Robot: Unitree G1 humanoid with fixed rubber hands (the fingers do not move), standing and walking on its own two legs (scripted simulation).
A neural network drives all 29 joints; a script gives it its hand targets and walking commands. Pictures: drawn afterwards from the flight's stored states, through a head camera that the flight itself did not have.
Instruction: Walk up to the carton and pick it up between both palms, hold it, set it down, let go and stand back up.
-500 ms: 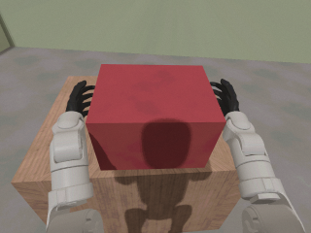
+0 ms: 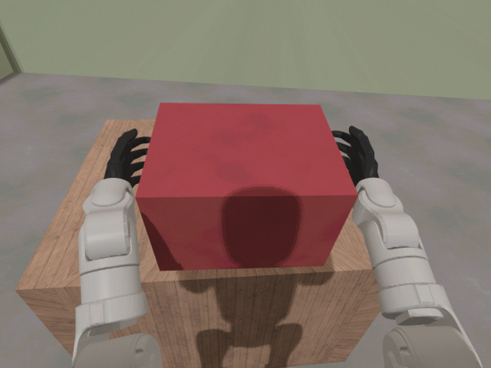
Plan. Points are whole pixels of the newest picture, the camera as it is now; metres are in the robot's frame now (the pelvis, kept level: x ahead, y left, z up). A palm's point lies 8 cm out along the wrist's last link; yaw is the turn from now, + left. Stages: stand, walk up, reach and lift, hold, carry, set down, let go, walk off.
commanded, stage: hold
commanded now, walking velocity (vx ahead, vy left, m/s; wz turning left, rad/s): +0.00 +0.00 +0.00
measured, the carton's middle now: (242, 185) +0.39 +0.00 +0.14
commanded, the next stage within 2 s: set down in 1.80 s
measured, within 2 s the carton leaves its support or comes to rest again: neither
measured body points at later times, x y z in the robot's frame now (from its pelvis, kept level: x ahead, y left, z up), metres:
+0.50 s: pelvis +0.00 +0.00 +0.00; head -0.05 +0.03 +0.45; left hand +0.37 +0.19 +0.19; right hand +0.36 -0.19 +0.19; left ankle +0.01 +0.13 -0.75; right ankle +0.01 -0.12 -0.75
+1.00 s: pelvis +0.00 +0.00 +0.00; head -0.04 +0.03 +0.45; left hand +0.37 +0.19 +0.18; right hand +0.37 -0.19 +0.19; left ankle +0.01 +0.13 -0.75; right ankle +0.01 -0.12 -0.75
